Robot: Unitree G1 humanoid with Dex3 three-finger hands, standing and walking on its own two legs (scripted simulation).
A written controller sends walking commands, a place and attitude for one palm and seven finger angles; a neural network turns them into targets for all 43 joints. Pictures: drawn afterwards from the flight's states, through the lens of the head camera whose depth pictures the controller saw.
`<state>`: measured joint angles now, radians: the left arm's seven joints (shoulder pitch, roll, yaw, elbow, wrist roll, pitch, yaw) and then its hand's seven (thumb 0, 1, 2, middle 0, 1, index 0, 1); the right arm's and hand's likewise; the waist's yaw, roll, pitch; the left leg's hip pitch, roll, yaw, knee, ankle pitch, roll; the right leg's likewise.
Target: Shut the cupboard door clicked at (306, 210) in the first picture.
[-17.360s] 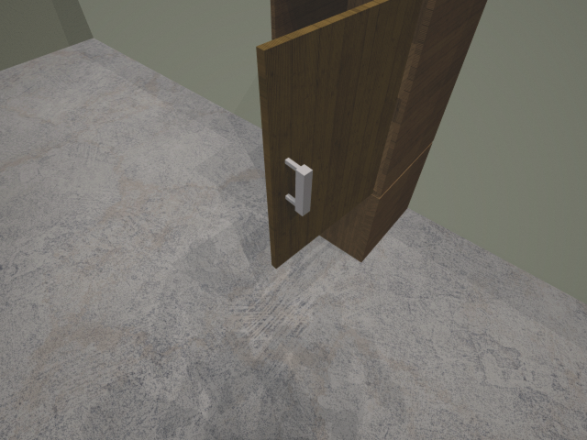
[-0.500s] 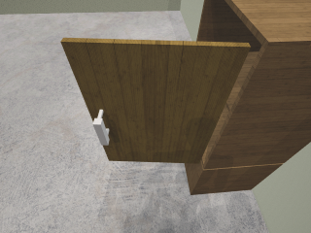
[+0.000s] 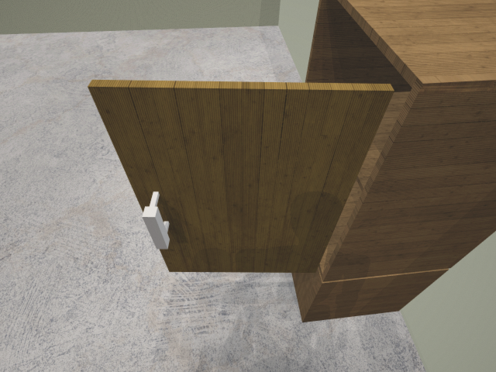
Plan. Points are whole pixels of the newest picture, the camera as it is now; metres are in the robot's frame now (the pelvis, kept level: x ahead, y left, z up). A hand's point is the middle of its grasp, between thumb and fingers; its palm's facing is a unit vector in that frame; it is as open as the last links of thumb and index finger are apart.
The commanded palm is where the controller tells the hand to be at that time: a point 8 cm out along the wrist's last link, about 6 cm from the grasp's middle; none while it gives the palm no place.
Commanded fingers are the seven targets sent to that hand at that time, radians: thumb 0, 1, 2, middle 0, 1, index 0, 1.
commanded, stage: come to a stop and stand still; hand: left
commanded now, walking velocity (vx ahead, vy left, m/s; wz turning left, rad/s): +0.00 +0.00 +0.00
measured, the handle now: (159, 220) +0.40 +0.20 -0.04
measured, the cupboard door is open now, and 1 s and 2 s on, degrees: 83 83 83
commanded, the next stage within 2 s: look again from close up in 0.66 s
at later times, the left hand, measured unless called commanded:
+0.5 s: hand out of the picture +0.03 +0.20 -0.17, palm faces +0.00 -0.98 -0.20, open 7.4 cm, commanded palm none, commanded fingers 0.00 0.90 0.90 -0.20 -0.30 -0.20 -0.30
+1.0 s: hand out of the picture +0.03 +0.21 -0.17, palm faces -0.01 -0.98 -0.19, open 7.4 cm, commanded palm none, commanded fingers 0.00 0.90 0.90 -0.20 -0.30 -0.20 -0.30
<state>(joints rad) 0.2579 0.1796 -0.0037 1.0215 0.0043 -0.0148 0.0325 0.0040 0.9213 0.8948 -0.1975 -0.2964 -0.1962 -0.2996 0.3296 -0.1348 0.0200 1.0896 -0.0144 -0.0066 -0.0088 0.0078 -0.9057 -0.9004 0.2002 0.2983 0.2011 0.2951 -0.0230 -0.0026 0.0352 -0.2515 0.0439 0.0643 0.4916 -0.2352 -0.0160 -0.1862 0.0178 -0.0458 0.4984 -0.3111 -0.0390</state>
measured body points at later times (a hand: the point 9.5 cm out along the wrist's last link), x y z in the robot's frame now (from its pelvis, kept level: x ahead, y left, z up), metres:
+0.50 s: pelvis +0.02 +0.02 +0.00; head +0.04 +0.03 +0.45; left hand +0.03 +0.25 -0.16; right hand +0.07 -0.21 -0.15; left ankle +0.01 +0.13 -0.74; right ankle -0.03 -0.09 -0.74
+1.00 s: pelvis +0.02 +0.03 +0.01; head +0.03 +0.04 +0.46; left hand +0.03 +0.26 -0.16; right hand +0.02 -0.19 -0.15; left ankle +0.01 +0.13 -0.74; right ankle -0.03 -0.09 -0.74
